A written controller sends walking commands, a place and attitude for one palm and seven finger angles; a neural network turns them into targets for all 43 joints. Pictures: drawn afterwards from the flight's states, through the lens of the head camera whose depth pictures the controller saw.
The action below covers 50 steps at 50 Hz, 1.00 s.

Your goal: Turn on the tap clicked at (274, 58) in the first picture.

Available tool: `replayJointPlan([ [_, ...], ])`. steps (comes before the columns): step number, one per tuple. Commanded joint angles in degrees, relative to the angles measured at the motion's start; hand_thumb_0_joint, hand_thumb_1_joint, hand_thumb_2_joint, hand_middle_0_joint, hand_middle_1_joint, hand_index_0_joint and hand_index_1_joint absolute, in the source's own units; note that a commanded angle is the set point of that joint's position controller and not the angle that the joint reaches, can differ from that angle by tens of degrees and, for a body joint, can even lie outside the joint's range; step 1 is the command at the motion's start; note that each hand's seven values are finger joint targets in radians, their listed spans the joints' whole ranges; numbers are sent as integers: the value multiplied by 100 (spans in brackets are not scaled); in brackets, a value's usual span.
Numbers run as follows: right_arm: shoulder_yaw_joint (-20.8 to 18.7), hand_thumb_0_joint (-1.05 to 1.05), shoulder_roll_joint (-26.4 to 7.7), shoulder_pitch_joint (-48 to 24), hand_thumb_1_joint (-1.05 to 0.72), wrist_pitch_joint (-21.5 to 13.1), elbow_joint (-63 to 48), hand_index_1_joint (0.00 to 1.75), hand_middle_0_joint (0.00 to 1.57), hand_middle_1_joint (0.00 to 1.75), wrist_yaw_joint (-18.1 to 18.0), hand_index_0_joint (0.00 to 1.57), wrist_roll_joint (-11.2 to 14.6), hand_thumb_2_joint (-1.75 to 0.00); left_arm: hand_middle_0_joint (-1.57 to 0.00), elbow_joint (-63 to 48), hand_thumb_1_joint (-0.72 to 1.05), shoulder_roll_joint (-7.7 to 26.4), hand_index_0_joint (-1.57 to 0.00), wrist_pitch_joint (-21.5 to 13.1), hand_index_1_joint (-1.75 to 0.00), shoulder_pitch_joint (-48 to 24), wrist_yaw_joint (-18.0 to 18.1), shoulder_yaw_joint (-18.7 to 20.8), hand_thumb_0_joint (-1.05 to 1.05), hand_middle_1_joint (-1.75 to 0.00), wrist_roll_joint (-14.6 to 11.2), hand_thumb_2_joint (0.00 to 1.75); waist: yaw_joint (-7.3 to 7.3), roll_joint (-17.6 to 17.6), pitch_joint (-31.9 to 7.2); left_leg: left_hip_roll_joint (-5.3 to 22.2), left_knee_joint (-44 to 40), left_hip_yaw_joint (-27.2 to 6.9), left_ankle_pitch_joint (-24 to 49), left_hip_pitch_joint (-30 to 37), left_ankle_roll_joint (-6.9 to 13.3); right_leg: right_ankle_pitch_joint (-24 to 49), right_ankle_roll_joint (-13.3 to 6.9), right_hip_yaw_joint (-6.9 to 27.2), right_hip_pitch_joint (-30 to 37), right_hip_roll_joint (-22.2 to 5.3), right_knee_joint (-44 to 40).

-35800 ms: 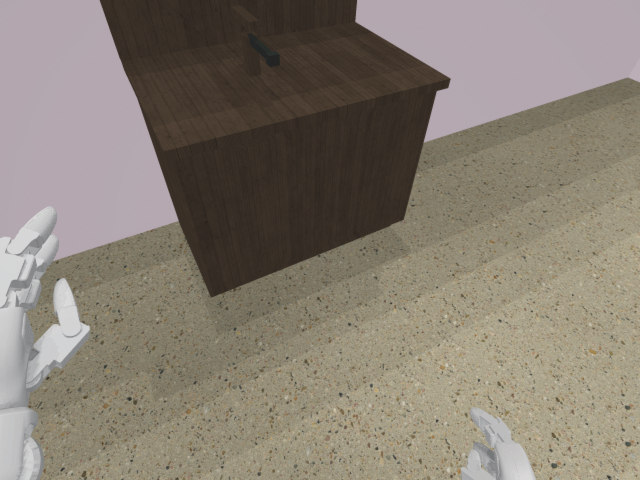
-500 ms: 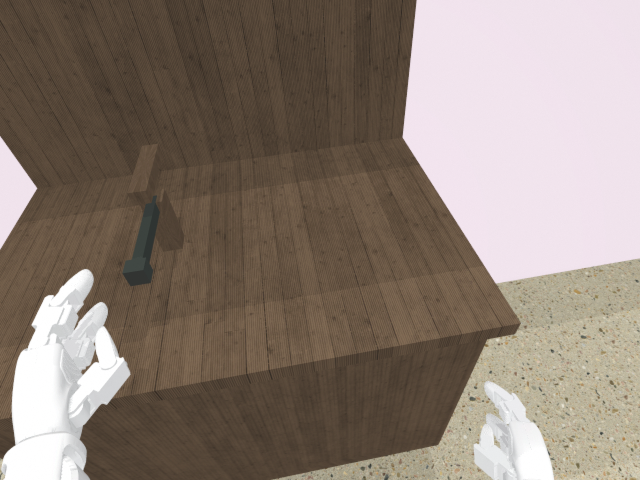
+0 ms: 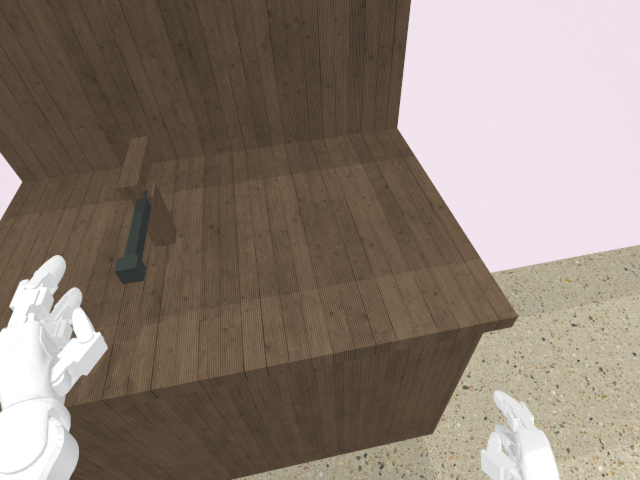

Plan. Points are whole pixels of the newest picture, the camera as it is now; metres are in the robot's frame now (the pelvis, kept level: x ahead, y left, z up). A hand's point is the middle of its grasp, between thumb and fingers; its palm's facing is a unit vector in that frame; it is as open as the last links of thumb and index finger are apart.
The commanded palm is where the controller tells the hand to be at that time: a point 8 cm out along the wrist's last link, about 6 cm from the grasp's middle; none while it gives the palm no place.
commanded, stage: reach beside the lever's end, fingers flat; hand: left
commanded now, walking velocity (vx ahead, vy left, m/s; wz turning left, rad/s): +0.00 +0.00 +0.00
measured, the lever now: (130, 269) +0.35 +0.30 +0.08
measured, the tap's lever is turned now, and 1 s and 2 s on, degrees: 0 0 0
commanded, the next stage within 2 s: push the lever round in 1.60 s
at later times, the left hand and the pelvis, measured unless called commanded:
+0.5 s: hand (94, 322) +0.25 +0.29 +0.11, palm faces +0.49 -0.86 -0.10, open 7.6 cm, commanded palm +0.21 +0.33 +0.10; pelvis +0.00 +0.02 +0.01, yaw +0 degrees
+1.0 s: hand (96, 299) +0.29 +0.31 +0.09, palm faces +0.51 -0.86 -0.09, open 7.7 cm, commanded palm +0.25 +0.36 +0.09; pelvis -0.01 +0.03 +0.00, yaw -1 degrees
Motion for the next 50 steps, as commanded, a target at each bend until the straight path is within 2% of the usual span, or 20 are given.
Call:
replayJointPlan([
  [1,-200,0,-561,-801,-90,-396,-932,30,20,30,-35,20,4,-90,-19,-1140,90,975,-19,-528,-27,-1039,-15,370,0,-27,130,90,-9,-83,-600,182,-548,-107,750,-544,211,-107,637,1348,1005,-925,-977],
  [5,-214,0,-578,-800,-90,-382,-902,30,20,30,-51,20,-15,-90,-19,-864,90,1192,-19,-527,-26,-923,8,697,0,-26,141,90,97,-198,-744,162,-623,-106,1054,-489,206,454,597,1195,1195,-838,-839],
  [6,-207,0,-572,-700,-90,-359,-928,30,20,30,-39,20,-37,-90,-19,-874,90,1006,-19,-541,-26,-954,-16,528,0,-26,135,90,53,-208,-822,154,-661,-74,1183,-426,197,708,603,1129,1220,-823,-783],
  [7,-224,0,-586,-651,-90,-355,-951,30,20,30,-36,20,-30,-90,-19,-769,90,1117,-19,-543,-26,-775,-20,698,0,-26,103,90,107,-364,-832,160,-677,-86,1203,-487,190,778,601,1105,1281,-790,-766],
  [12,-223,0,-588,-611,-90,-329,-931,30,20,30,-41,20,-64,-90,-18,-705,90,1018,-18,-690,-25,-1137,-29,605,0,-25,160,90,42,-137,-816,147,-787,-54,1488,-226,159,1070,542,877,1145,-675,-717],
  [15,-193,0,-604,-636,-90,-344,-891,30,20,30,-53,20,-69,-90,-18,-581,90,1048,-18,-783,-24,-1318,-43,580,0,-24,201,90,3,-102,-646,131,-824,-76,1435,-223,142,955,521,837,1025,-647,-746],
  [20,-212,0,-617,-664,-90,-327,-855,30,20,30,-71,20,-76,-90,-18,-366,90,1139,-18,-890,-22,-1579,-86,621,0,-22,240,90,5,-65,-744,121,-886,-84,1359,-183,105,793,499,809,1040,-638,-773],
  [21,-206,0,-609,-629,-90,-323,-865,30,20,30,-67,20,-90,-90,-17,-361,90,956,-17,-913,-22,-1712,-101,402,0,-22,263,90,-37,-5,-768,116,-899,-65,1370,-118,93,780,504,790,974,-635,-771],
  [25,-211,0,-623,-671,-90,-311,-810,30,20,30,-75,20,-92,-90,-17,-109,90,1144,-17,-1006,-21,-1851,-80,593,0,-21,280,90,-9,-82,-759,114,-924,-105,1368,-151,53,741,481,768,982,-607,-770],
  [26,-216,0,-623,-627,-90,-294,-823,30,20,30,-70,20,-106,-90,-17,-35,90,1004,-17,-1013,-21,-1936,-100,458,0,-21,275,90,-37,-28,-802,107,-922,-73,1354,-126,52,737,491,779,943,-610,-774],
  [29,-221,0,-651,-649,-90,-244,-813,30,20,30,-84,20,-103,-90,-17,327,90,1127,-17,-994,-20,-2033,-134,606,0,-20,209,90,-22,-314,-774,112,-931,-76,1214,-306,81,654,509,822,1034,-617,-812],
  [31,-230,0,-630,-644,-90,-213,-800,30,20,30,-80,20,-97,-90,-17,293,90,1211,-17,-1059,-20,-2192,-130,675,0,-20,273,90,-3,22,-896,104,-936,-47,1312,-190,54,724,479,819,1039,-612,-784],
  [37,-230,0,-686,-605,-90,-193,-754,30,20,30,-95,20,-104,-90,-16,741,90,1291,-16,-1195,-18,-2646,-191,707,0,-18,253,90,-96,-168,-808,122,-928,-80,1149,-300,71,598,489,819,906,-581,-796],
  [40,-226,0,-686,-643,-90,-201,-751,30,20,30,-115,20,-95,-90,-16,788,90,1337,-16,-1299,-17,-2887,-210,695,0,-17,297,90,-98,44,-804,113,-942,-99,1071,-260,67,469,472,805,837,-580,-786],
  [41,-237,0,-696,-589,-90,-189,-743,30,20,30,-113,20,-107,-90,-16,971,90,1263,-16,-1281,-17,-2891,-208,631,0,-17,295,90,-109,-78,-902,112,-938,-78,972,-290,86,383,498,827,848,-584,-800],
  [44,-244,0,-736,-556,-90,-168,-734,30,20,30,-127,20,-119,-90,-16,1200,90,1405,-16,-1312,-16,-3112,-231,713,0,-16,284,90,-119,-206,-987,106,-897,-73,958,-401,117,440,505,877,948,-600,-782],
  [45,-253,0,-712,-574,-90,-139,-711,30,20,30,-123,20,-111,-90,-15,1252,90,1569,-15,-1334,-16,-3036,-198,921,0,-16,326,90,-61,21,-980,105,-886,-63,1012,-384,105,475,486,880,951,-600,-762],
  [46,-243,0,-720,-520,-90,-115,-716,30,20,30,-118,20,-116,-90,-15,1329,90,1471,-15,-1343,-16,-3164,-223,773,0,-16,332,90,-118,-103,-1047,104,-883,-60,1017,-399,108,504,502,875,944,-601,-743],
  [48,-255,0,-743,-508,-90,-79,-707,30,20,30,-128,20,-123,-90,-15,1540,90,1616,-15,-1353,-15,-3284,-256,906,0,-15,291,90,-121,-180,-1013,113,-839,-41,1022,-504,140,593,510,936,1000,-609,-744],
  [50,-263,0,-722,-474,-90,-50,-705,30,20,30,-116,20,-124,-90,-15,1556,90,1730,-15,-1425,-15,-3309,-256,1056,0,-15,337,90,-68,13,-1045,108,-842,-51,1098,-496,129,670,490,906,1021,-600,-692],
])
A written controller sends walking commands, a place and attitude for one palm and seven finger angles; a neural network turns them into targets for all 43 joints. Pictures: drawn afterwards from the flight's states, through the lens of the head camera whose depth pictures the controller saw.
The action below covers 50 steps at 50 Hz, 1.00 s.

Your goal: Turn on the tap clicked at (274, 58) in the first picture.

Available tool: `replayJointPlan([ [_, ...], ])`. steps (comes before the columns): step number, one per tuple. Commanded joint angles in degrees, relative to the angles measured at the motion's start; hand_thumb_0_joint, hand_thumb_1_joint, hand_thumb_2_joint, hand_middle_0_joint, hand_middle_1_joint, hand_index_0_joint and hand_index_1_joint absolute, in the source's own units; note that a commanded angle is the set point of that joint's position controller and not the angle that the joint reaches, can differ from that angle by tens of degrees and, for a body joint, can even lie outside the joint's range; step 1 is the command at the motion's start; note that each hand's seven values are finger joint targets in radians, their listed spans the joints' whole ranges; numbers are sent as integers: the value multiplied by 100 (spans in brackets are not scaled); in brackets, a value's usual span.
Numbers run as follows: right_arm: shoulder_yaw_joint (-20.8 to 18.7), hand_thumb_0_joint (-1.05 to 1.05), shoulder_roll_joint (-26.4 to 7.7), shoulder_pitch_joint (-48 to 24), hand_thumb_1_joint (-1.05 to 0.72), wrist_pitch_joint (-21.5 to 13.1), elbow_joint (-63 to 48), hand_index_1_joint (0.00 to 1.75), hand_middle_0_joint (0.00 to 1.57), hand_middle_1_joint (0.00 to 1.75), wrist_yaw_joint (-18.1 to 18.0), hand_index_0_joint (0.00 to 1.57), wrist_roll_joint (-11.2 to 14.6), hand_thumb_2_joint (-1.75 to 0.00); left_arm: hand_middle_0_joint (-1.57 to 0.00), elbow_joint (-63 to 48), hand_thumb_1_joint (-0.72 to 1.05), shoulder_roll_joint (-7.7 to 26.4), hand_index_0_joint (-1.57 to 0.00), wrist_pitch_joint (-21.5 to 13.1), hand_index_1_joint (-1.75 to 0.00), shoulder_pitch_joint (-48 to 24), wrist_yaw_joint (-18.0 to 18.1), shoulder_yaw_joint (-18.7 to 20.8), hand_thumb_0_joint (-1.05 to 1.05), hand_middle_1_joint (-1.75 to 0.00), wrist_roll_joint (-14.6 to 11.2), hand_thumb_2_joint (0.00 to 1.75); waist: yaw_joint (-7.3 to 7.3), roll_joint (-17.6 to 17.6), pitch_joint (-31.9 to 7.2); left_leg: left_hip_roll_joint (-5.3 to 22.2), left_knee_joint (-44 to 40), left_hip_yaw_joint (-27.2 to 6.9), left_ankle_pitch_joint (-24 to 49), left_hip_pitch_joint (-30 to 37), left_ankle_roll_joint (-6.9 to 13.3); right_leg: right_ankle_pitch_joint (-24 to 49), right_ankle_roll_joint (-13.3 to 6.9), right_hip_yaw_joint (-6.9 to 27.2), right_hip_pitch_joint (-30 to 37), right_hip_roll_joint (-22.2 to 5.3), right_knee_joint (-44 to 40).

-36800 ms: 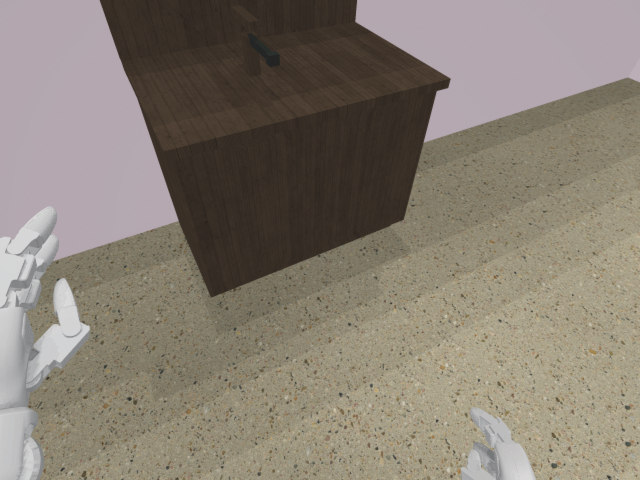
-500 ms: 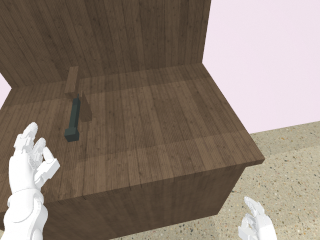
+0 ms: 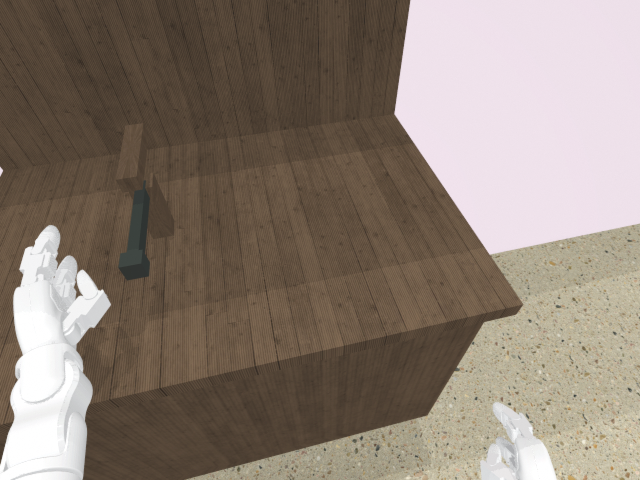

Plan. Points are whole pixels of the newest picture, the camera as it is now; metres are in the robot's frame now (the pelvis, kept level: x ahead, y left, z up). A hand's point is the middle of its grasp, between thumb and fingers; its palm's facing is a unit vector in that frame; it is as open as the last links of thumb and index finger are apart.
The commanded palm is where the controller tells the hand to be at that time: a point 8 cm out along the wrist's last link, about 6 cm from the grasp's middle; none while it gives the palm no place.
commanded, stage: reach beside the lever's end, fingers flat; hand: left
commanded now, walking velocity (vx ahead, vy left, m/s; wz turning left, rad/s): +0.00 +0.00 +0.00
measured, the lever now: (134, 265) +0.35 +0.28 +0.07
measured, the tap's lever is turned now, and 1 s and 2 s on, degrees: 0 0 18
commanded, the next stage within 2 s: push the lever round in 0.60 s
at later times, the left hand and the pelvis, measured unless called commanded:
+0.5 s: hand (103, 284) +0.32 +0.31 +0.07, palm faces +0.52 -0.85 -0.09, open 7.8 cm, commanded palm +0.27 +0.35 +0.07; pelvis +0.01 +0.00 +0.00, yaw -1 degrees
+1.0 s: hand (114, 281) +0.33 +0.30 +0.06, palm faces +0.50 -0.86 -0.08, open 7.8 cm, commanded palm +0.28 +0.34 +0.07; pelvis +0.01 +0.02 +0.00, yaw -1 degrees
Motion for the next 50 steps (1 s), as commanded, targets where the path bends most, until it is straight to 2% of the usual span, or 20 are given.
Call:
replayJointPlan([
  [1,-304,0,-747,-462,-90,-234,-817,30,20,30,-31,20,10,-90,-15,-1001,90,1478,-15,-539,-15,-1342,-9,623,0,-15,55,90,40,85,-1150,239,-574,-233,871,-377,-91,447,331,727,1201,-467,-455],
  [5,-317,0,-771,-409,-90,-197,-787,30,20,30,-26,20,23,-90,-15,-827,90,1601,-15,-653,-15,-1554,-51,709,0,-15,70,90,1,216,-1129,245,-525,-242,906,-402,-81,489,320,704,1100,-442,-408],
  [6,-324,0,-787,-346,-90,-189,-783,30,20,30,-26,20,8,-90,-15,-756,90,1492,-15,-680,-15,-1714,-71,589,0,-15,63,90,-81,45,-1174,248,-510,-237,921,-388,-75,540,338,699,1064,-433,-401],
  [9,-356,0,-841,-280,-90,-148,-774,30,20,30,-39,20,3,-90,-15,-433,90,1712,-15,-687,-15,-1747,-153,796,0,-15,-5,90,-57,-167,-1252,247,-440,-225,849,-566,-37,548,360,765,1148,-455,-383],
  [12,-361,0,-827,-246,-90,-96,-799,30,20,30,-15,20,6,-90,-15,-405,90,1793,-15,-757,-15,-1736,-211,847,0,-15,38,90,-14,111,-1366,248,-412,-207,948,-566,-43,705,337,800,1208,-471,-315],
  [16,-388,0,-850,-149,-90,-51,-776,30,20,30,-13,20,-2,-90,-15,-249,90,1852,-15,-837,-15,-1732,-275,941,0,-15,25,90,-37,12,-1447,258,-348,-204,1020,-613,-19,815,347,804,1221,-448,-251],
  [19,-374,0,-850,-166,-90,-55,-812,30,20,30,-9,20,8,-90,-15,-277,90,1720,-15,-878,-15,-1906,-340,750,0,-15,-6,90,-97,144,-1319,259,-344,-215,878,-636,-21,647,341,804,1063,-453,-273],
  [20,-379,0,-843,-162,-90,-51,-781,30,20,30,-9,20,16,-90,-15,-283,90,1862,-15,-917,-15,-1942,-299,916,0,-15,33,90,-64,197,-1312,261,-355,-242,935,-601,-34,656,323,769,1059,-435,-256],
  [22,-396,0,-850,-104,-90,-42,-807,30,20,30,2,20,-9,-90,-15,-341,90,1714,-15,-941,-15,-1870,-316,748,0,-15,41,90,-92,208,-1501,262,-337,-224,1076,-491,-56,798,327,730,1044,-420,-208],
  [24,-408,0,-871,-74,-90,-30,-811,30,20,30,6,20,-14,-90,-15,-202,90,1797,-15,-927,-15,-1691,-320,896,0,-15,-6,90,-50,-16,-1466,266,-318,-228,1090,-626,-59,870,334,757,1132,-426,-191],
  [27,-404,0,-870,-65,-90,23,-808,30,20,30,5,20,-8,-90,-15,-135,90,1873,-15,-925,-15,-1751,-320,962,0,-15,11,90,-60,-17,-1418,261,-298,-222,1054,-703,-46,873,339,768,1112,-431,-174],
  [30,-404,0,-854,-91,-90,33,-805,30,20,30,5,20,-10,-90,-15,-236,90,1918,-15,-972,-15,-1776,-301,1029,0,-15,45,90,-51,198,-1376,265,-301,-243,1104,-606,-68,815,319,712,987,-405,-160],
  [33,-389,0,-855,-75,-90,8,-836,30,20,30,9,20,-27,-90,-15,-348,90,1635,-15,-1036,-15,-2008,-315,674,0,-15,49,90,-151,197,-1421,268,-303,-254,1098,-527,-101,734,319,664,848,-374,-153],
  [34,-397,0,-869,-56,-90,8,-802,30,20,30,-1,20,-25,-90,-15,-209,90,1727,-15,-1035,-15,-1991,-310,765,0,-15,40,90,-154,76,-1399,280,-295,-269,1025,-568,-95,652,323,664,820,-364,-166],
  [35,-392,0,-856,-95,-90,28,-779,30,20,30,-9,20,-17,-90,-15,-201,90,1782,-15,-1046,-15,-1979,-273,841,0,-15,77,90,-114,266,-1339,269,-299,-275,1019,-550,-96,605,310,662,791,-370,-173],
  [36,-389,0,-860,-36,-90,22,-795,30,20,30,-8,20,-31,-90,-15,-261,90,1674,-15,-1060,-15,-2120,-284,700,0,-15,82,90,-179,154,-1451,270,-305,-279,1051,-489,-115,635,320,634,777,-365,-152],
  [43,-406,0,-845,-17,-90,37,-854,30,20,30,31,20,-53,-90,-15,-383,90,1441,-15,-993,-15,-1943,-225,505,0,-15,95,90,-118,169,-1605,282,-289,-297,1452,-325,-230,957,289,560,819,-343,-93],
  [45,-422,0,-837,-10,-90,70,-820,30,20,30,43,20,-62,-90,-15,-297,90,1608,-15,-987,-15,-1644,-124,778,0,-15,131,90,-27,110,-1554,292,-282,-302,1590,-354,-241,1082,281,550,902,-334,-81],
  [49,-406,0,-816,-50,-90,95,-899,30,20,30,76,20,-73,-90,-15,-496,90,1329,-15,-977,-15,-1740,-69,482,0,-15,142,90,-78,150,-1545,296,-317,-294,1575,-307,-280,1030,286,523,814,-327,-88],
  [50,-405,0,-805,-68,-90,113,-858,30,20,30,69,20,-58,-90,-15,-511,90,1464,-15,-999,-15,-1809,3,620,0,-15,199,90,-72,190,-1414,309,-328,-317,1580,-311,-291,987,270,515,789,-323,-105],
])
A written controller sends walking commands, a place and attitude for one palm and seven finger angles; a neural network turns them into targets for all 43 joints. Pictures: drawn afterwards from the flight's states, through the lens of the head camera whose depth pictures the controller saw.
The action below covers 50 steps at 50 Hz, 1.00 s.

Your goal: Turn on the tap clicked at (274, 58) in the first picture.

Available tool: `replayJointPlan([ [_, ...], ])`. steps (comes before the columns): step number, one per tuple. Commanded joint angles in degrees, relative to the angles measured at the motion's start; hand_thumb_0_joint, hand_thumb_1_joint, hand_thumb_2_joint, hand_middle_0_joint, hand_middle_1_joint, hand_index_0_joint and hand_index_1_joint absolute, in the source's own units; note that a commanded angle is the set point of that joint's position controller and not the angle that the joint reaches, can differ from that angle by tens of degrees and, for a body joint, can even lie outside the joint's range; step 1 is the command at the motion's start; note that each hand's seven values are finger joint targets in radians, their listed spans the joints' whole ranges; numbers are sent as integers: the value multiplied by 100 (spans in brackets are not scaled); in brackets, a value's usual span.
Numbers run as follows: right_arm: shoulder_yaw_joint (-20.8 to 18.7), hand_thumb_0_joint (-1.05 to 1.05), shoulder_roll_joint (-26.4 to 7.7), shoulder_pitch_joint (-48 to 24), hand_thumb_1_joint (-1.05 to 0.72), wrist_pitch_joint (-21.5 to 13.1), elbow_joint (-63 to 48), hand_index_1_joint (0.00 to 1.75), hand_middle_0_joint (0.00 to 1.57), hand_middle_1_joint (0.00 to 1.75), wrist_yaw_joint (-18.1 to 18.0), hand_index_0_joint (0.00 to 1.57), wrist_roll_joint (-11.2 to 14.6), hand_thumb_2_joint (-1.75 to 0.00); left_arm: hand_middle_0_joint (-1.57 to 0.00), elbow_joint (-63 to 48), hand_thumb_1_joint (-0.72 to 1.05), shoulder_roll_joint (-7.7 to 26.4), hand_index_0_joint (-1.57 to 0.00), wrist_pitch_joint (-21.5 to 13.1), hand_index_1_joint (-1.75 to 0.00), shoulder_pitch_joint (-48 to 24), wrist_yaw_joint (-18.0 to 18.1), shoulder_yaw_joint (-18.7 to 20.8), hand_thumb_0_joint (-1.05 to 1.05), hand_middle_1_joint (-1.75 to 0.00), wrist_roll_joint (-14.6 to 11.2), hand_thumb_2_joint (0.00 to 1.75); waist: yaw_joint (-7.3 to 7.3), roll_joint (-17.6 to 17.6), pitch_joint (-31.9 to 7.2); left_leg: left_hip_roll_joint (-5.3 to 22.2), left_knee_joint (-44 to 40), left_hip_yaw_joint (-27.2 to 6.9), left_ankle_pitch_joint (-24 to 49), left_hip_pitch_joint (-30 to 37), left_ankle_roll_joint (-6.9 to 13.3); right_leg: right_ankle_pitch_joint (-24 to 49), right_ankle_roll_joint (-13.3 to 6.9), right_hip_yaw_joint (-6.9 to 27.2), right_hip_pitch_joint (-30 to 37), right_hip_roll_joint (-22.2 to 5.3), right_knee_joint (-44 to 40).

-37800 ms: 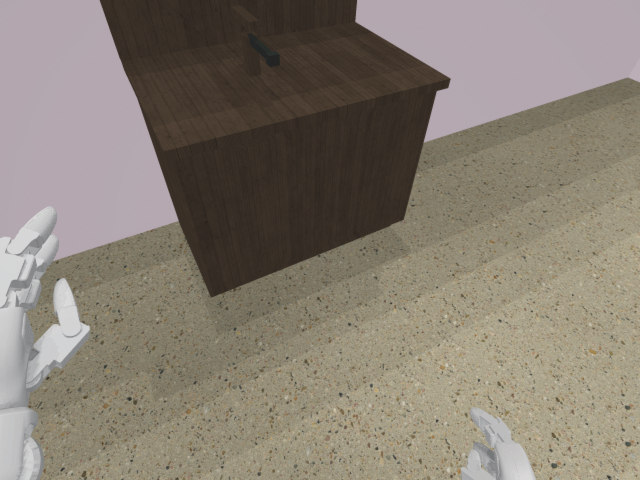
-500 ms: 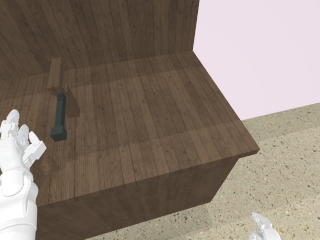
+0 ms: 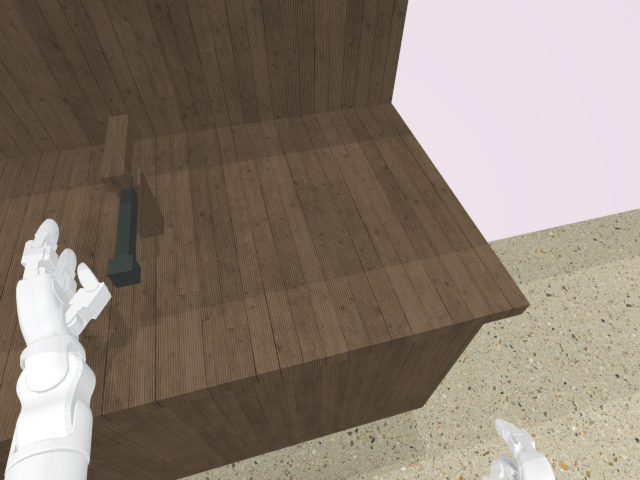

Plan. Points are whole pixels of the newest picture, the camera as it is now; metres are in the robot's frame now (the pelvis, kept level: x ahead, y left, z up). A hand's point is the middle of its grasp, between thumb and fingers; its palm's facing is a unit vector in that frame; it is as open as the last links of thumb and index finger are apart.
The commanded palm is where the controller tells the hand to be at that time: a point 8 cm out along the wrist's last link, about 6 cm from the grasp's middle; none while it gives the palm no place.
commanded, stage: push the lever round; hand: left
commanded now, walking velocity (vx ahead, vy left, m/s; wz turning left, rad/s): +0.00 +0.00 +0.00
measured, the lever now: (124, 271) +0.33 +0.27 +0.08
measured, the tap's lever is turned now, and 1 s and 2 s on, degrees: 0 18 46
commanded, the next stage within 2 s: none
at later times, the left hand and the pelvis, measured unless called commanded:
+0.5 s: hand (125, 291) +0.31 +0.26 +0.07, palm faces +0.52 -0.85 -0.06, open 7.7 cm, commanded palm +0.27 +0.29 +0.07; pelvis +0.00 +0.00 +0.00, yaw +1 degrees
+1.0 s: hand (170, 281) +0.33 +0.21 +0.07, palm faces +0.61 -0.79 -0.07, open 7.6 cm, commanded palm +0.29 +0.24 +0.07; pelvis -0.01 -0.02 +0.00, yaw +1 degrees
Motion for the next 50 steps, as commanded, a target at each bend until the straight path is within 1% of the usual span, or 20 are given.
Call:
replayJointPlan([
  [1,-324,0,-816,-252,-90,-222,-724,30,20,30,-36,20,-1,-90,-15,-1376,90,1304,-15,-455,-15,-1280,155,344,0,-15,90,90,35,182,-1346,313,-607,-362,1865,186,-397,1187,166,452,1208,-311,-293],
  [4,-320,0,-805,-280,-90,-249,-726,30,20,30,-26,20,-7,-90,-15,-1575,90,1107,-15,-494,-15,-1410,177,94,0,-15,91,90,-21,248,-1401,313,-589,-381,1926,278,-445,1210,157,451,1180,-307,-292],
  [5,-327,0,-787,-293,-90,-239,-694,30,20,30,-28,20,5,-90,-15,-1552,90,1193,-15,-511,-15,-1286,230,223,0,-15,139,90,36,319,-1345,330,-609,-414,1935,281,-459,1126,143,428,1160,-300,-284],
  [8,-331,0,-787,-293,-90,-260,-734,30,20,30,5,20,-15,-90,-15,-1650,90,854,-15,-502,-15,-1120,264,-110,0,-15,145,90,23,290,-1415,340,-610,-416,2107,400,-519,1212,137,390,1139,-296,-272],
  [10,-329,0,-800,-325,-90,-219,-671,30,20,30,-14,20,5,-90,-15,-1482,90,1057,-15,-448,-15,-1143,356,117,0,-15,182,90,26,81,-1185,345,-646,-440,1931,266,-506,1082,143,381,1108,-294,-314],
  [13,-325,0,-780,-347,-90,-211,-754,30,20,30,5,20,-13,-90,-15,-1655,90,825,-15,-398,-15,-1198,400,-126,0,-15,178,90,32,53,-1376,325,-653,-401,1957,325,-508,1176,148,398,1218,-305,-318],
  [15,-342,0,-774,-372,-90,-173,-720,30,20,30,4,20,-4,-90,-15,-1610,90,1060,-15,-393,-15,-995,477,142,0,-15,246,90,109,142,-1354,330,-649,-400,1982,289,-503,1156,137,414,1257,-306,-308],
  [17,-311,0,-729,-403,-90,-192,-760,30,20,30,29,20,-17,-90,-15,-1829,90,620,-15,-428,-15,-1258,474,-372,0,-15,267,90,6,284,-1325,331,-642,-395,1936,386,-518,1108,142,407,1137,-312,-314],
  [22,-301,0,-749,-465,-90,-163,-707,30,20,30,6,20,-21,-90,-15,-1625,90,629,-15,-435,-15,-1554,591,-357,0,-15,265,90,-59,-25,-1206,318,-655,-402,1485,241,-451,794,166,421,1055,-314,-390],
  [23,-286,0,-743,-499,-90,-163,-726,30,20,30,9,20,-17,-90,-15,-1647,90,588,-15,-431,-15,-1575,616,-420,0,-15,272,90,-44,92,-1220,302,-656,-403,1414,224,-449,736,159,443,1062,-325,-399],
  [25,-291,0,-715,-528,-90,-162,-702,30,20,30,14,20,-26,-90,-15,-1783,90,603,-15,-455,-15,-1613,756,-404,0,-15,364,90,-12,333,-1288,302,-647,-439,1488,332,-481,709,136,435,1043,-324,-363],
  [29,-290,0,-705,-535,-90,-148,-754,30,20,30,71,20,-66,-90,-15,-1906,90,247,-15,-441,-15,-1522,934,-758,0,-15,391,90,-35,84,-1416,294,-594,-424,1670,332,-481,946,149,434,1147,-340,-340],
  [32,-272,0,-698,-594,-90,-84,-728,30,20,30,61,20,-60,-90,-15,-1705,90,238,-15,-361,-15,-1681,1113,-750,0,-15,461,90,-62,-71,-1220,295,-633,-413,1365,166,-424,739,167,456,1116,-360,-411],
  [35,-272,0,-678,-676,-90,-30,-711,30,20,30,49,20,-73,-90,-15,-1773,90,348,-15,-326,-15,-1791,1335,-653,0,-15,584,90,-22,172,-1271,278,-633,-411,1288,178,-410,630,160,502,1132,-379,-415],
  [36,-258,0,-648,-660,-90,-24,-733,30,20,30,75,20,-92,-90,-15,-1828,90,72,-15,-325,-15,-1889,1378,-927,0,-15,613,90,-63,183,-1329,267,-625,-399,1318,256,-417,659,162,487,1105,-384,-416],
  [39,-257,0,-665,-699,-90,14,-721,30,20,30,71,20,-94,-90,-15,-1676,90,65,-15,-271,-15,-1961,1533,-928,0,-15,610,90,-83,-119,-1273,280,-617,-402,1179,120,-362,612,178,532,1157,-393,-478],
  [45,-259,0,-631,-789,-90,147,-669,30,20,30,65,20,-122,-90,-15,-1515,90,127,-15,-191,-15,-2103,1897,-807,0,-15,761,90,-57,11,-1322,255,-586,-357,1034,29,-292,517,197,624,1248,-437,-521],
  [46,-243,0,-611,-804,-90,165,-703,30,20,30,84,20,-124,-90,-15,-1531,90,-116,-15,-173,-15,-2261,1927,-1075,0,-15,779,90,-126,-52,-1299,253,-587,-342,974,25,-268,487,213,627,1215,-451,-540],
  [48,-260,0,-609,-814,-90,173,-699,30,20,30,73,20,-142,-90,-15,-1574,90,-138,-15,-172,-15,-2444,2029,-1102,0,-15,801,90,-132,-62,-1421,257,-570,-321,1004,60,-247,573,213,657,1287,-460,-548],
  [50,-267,0,-621,-840,-90,230,-659,30,20,30,61,20,-140,-90,-15,-1341,90,50,-15,-97,-15,-2292,2159,-848,0,-15,841,90,-87,-135,-1317,253,-569,-337,914,-62,-212,489,223,695,1312,-472,-584],
])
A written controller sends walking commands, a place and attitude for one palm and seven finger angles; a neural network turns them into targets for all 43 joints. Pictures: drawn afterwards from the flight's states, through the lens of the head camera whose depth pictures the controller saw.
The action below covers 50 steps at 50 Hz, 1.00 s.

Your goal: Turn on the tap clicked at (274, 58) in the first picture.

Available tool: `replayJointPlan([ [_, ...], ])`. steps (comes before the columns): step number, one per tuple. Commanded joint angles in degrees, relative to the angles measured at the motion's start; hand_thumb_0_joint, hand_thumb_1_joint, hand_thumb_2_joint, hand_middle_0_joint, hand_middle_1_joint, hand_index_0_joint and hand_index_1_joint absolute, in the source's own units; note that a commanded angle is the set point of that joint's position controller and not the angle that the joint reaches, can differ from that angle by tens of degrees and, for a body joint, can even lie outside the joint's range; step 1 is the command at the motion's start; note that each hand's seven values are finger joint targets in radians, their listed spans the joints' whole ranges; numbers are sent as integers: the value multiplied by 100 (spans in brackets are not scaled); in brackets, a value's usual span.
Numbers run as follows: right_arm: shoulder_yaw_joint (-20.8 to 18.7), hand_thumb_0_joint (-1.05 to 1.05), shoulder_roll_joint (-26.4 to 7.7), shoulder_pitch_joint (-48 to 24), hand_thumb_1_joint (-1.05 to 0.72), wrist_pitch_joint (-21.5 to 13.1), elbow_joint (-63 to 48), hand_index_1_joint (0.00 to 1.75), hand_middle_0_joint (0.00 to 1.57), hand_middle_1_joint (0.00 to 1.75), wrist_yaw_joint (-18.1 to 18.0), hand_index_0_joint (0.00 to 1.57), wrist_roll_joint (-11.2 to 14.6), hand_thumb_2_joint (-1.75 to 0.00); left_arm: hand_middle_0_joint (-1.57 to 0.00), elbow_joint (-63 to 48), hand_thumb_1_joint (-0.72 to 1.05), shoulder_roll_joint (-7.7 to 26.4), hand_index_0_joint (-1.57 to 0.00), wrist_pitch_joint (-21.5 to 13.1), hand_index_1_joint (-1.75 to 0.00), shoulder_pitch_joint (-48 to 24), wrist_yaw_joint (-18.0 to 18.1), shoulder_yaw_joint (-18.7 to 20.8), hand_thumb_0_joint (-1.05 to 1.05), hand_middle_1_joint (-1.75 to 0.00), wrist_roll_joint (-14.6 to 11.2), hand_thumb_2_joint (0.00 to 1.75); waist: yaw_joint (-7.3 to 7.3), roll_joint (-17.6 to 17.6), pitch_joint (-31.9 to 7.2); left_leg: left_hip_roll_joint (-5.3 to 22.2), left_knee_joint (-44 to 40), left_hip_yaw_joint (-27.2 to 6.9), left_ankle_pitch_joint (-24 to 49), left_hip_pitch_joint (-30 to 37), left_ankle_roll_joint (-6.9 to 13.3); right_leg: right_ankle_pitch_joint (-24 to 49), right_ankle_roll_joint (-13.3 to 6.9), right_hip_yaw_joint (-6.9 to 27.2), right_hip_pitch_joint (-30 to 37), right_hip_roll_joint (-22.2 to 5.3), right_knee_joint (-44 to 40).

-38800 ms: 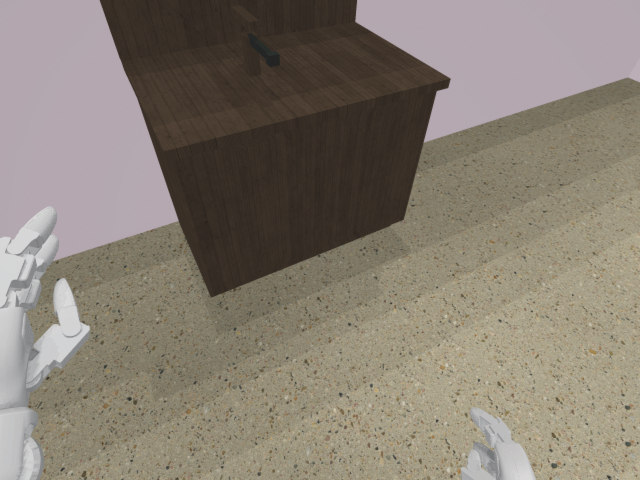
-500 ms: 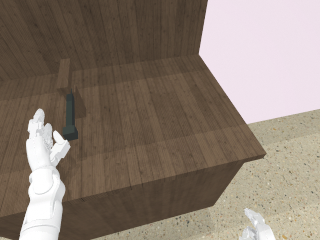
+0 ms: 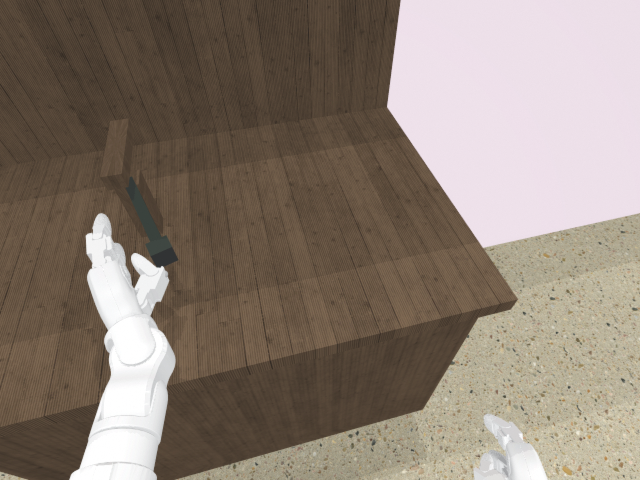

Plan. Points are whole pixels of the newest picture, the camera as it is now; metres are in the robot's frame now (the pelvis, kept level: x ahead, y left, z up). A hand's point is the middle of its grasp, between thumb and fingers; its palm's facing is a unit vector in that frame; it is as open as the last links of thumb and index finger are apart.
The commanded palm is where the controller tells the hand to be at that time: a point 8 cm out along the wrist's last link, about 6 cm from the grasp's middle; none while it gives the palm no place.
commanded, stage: push the lever round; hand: left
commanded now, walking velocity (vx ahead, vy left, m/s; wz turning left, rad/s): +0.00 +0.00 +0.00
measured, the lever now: (162, 252) +0.37 +0.24 +0.08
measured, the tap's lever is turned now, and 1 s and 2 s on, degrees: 18 46 75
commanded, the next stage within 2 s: lift the hand up off the lever in 1.94 s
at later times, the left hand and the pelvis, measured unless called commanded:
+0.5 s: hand (195, 258) +0.37 +0.19 +0.07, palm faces +0.68 -0.72 -0.09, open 7.6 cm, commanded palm +0.33 +0.22 +0.07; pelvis +0.00 -0.02 +0.00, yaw +0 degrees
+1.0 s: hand (222, 239) +0.40 +0.16 +0.07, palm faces +0.74 -0.66 -0.11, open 7.5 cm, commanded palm +0.36 +0.18 +0.07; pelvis +0.01 -0.02 +0.00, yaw +0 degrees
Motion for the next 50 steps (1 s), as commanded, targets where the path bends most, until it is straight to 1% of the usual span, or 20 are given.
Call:
replayJointPlan([
  [1,-269,0,-698,-533,-90,-170,-768,30,20,30,-47,20,3,-90,-15,-1205,90,754,-15,-359,-15,-2013,197,48,0,-15,201,90,-119,-267,-1426,223,-555,-201,814,-107,-59,472,390,818,1293,-500,-599],
  [5,-298,0,-695,-579,-90,-108,-723,30,20,30,-58,20,-8,-90,-15,-1076,90,912,-15,-292,-15,-2023,416,245,0,-15,277,90,-85,-203,-1418,222,-520,-179,738,-208,-17,449,402,931,1374,-538,-653],
  [6,-281,0,-669,-576,-90,-91,-764,30,20,30,-42,20,-22,-90,-15,-1121,90,649,-15,-284,-15,-2165,449,-5,0,-15,284,90,-122,-273,-1485,216,-518,-149,754,-198,1,520,419,935,1424,-557,-648],
  [15,-348,0,-644,-600,-90,30,-710,30,20,30,-31,20,-47,-90,-15,-971,90,758,-15,-155,-15,-2122,837,275,0,-15,404,90,-64,-190,-1569,220,-436,-107,835,-323,14,845,425,1093,1626,-627,-662],
  [18,-340,0,-628,-651,-90,32,-711,30,20,30,-30,20,-44,-90,-15,-924,90,456,-15,-138,-15,-2537,920,-108,0,-15,440,90,-213,-376,-1467,247,-418,-101,701,-308,31,620,458,1123,1449,-646,-748],
  [20,-362,0,-625,-652,-90,35,-649,30,20,30,-42,20,-44,-90,-15,-853,90,589,-15,-143,-15,-2615,1031,94,0,-15,475,90,-169,-274,-1457,243,-445,-101,649,-299,29,467,440,1118,1431,-639,-780],
  [23,-345,0,-585,-673,-90,18,-641,30,20,30,-13,20,-65,-90,-15,-792,90,184,-15,-148,-15,-2922,1139,-320,0,-15,539,90,-240,-246,-1511,252,-456,-83,636,-196,18,393,442,1066,1326,-640,-797],
  [25,-386,0,-604,-649,-90,29,-590,30,20,30,-6,20,-93,-90,-15,-622,90,426,-15,-114,-15,-2693,1285,66,0,-15,570,90,-128,-232,-1606,239,-436,-82,695,-268,17,492,441,1064,1441,-637,-767],
  [27,-373,0,-578,-638,-90,54,-601,30,20,30,20,20,-97,-90,-15,-545,90,236,-15,-92,-15,-2933,1345,-124,0,-15,597,90,-208,-474,-1632,257,-439,-86,716,-288,9,555,458,1046,1473,-657,-773],
  [30,-415,0,-581,-627,-90,73,-549,30,20,30,36,20,-127,-90,-15,-476,90,384,-15,-48,-15,-2964,1500,132,0,-15,664,90,-143,-288,-1781,252,-385,-58,859,-299,-3,839,455,1078,1558,-672,-715],
  [34,-415,0,-551,-609,-90,103,-568,30,20,30,103,20,-163,-90,-15,-387,90,95,-15,29,-15,-3150,1625,-88,0,-15,729,90,-191,-409,-1857,267,-353,-39,971,-326,-31,1122,485,1030,1571,-694,-648],
  [35,-433,0,-555,-611,-90,113,-520,30,20,30,92,20,-157,-90,-15,-362,90,260,-15,32,-15,-3187,1691,117,0,-15,764,90,-170,-343,-1807,266,-361,-48,1029,-297,-25,1074,441,993,1533,-658,-640],
  [37,-431,0,-526,-608,-90,103,-551,30,20,30,143,20,-188,-90,-15,-333,90,-116,-15,54,-15,-3238,1744,-208,0,-15,796,90,-204,-303,-1856,274,-345,-18,1104,-217,-43,1097,444,915,1424,-638,-600],
  [39,-438,0,-522,-590,-90,89,-514,30,20,30,168,20,-213,-90,-15,-317,90,-200,-15,58,-15,-3487,1839,-282,0,-15,840,90,-258,-376,-1922,277,-294,-17,1116,-226,-54,1128,459,917,1379,-642,-576],
  [40,-470,0,-524,-568,-90,95,-473,30,20,30,170,20,-212,-90,-15,-209,90,-44,-15,76,-15,-3344,1896,-37,0,-15,861,90,-189,-346,-1873,279,-316,-38,1147,-252,-66,1078,425,875,1378,-613,-561],
  [41,-458,0,-514,-561,-90,99,-501,30,20,30,201,20,-222,-90,-15,-226,90,-247,-15,83,-15,-3380,1918,-232,0,-15,888,90,-207,-343,-1961,283,-313,-30,1262,-175,-83,1151,413,815,1352,-595,-492],
  [44,-453,0,-504,-580,-90,93,-431,30,20,30,228,20,-242,-90,-15,-13,90,-349,-15,147,-15,-3765,2009,-320,0,-15,922,90,-283,-367,-1790,293,-268,-24,1057,-298,-82,895,441,844,1158,-616,-562],
  [45,-470,0,-518,-584,-90,99,-370,30,20,30,218,20,-242,-90,-15,118,90,-168,-15,168,-15,-3787,2066,-88,0,-15,942,90,-253,-368,-1735,285,-286,-51,971,-331,-81,667,418,820,1096,-583,-581],
  [46,-458,0,-499,-592,-90,98,-389,30,20,30,234,20,-240,-90,-15,109,90,-380,-15,160,-15,-4031,2080,-333,0,-15,968,90,-320,-422,-1801,290,-292,-45,851,-330,-82,462,436,807,1031,-589,-578],
  [50,-458,0,-495,-571,-90,86,-261,30,20,30,249,20,-289,-90,-15,638,90,-238,-15,218,-15,-4337,2272,-48,0,-15,1041,90,-297,-398,-1701,275,-286,-53,499,-492,-71,-35,430,803,859,-558,-660],
])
